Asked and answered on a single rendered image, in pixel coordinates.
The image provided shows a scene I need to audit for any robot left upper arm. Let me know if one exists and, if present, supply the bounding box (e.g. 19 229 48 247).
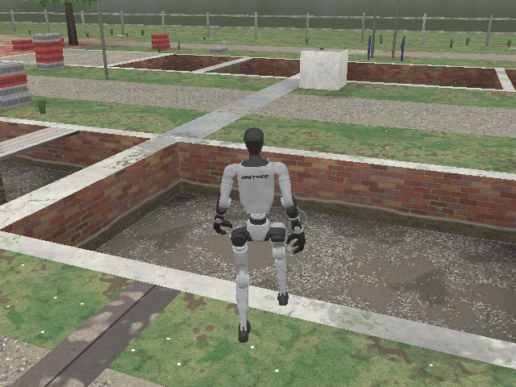
218 164 239 208

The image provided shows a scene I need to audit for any right robot shin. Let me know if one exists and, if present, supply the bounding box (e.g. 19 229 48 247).
275 247 286 296

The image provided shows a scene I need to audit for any right robot hand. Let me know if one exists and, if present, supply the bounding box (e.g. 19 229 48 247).
286 232 306 254

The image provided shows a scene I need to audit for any left robot hand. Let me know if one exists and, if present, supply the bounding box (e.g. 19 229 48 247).
214 220 232 235

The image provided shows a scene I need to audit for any left robot thigh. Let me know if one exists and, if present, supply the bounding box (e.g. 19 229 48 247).
231 227 250 289

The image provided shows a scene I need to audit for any robot right upper arm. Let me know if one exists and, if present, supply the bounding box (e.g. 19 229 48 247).
272 162 293 208

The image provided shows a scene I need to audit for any left robot forearm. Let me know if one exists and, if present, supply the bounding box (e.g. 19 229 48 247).
214 196 227 223

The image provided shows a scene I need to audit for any right robot forearm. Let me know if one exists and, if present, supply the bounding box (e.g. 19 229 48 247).
286 195 303 234

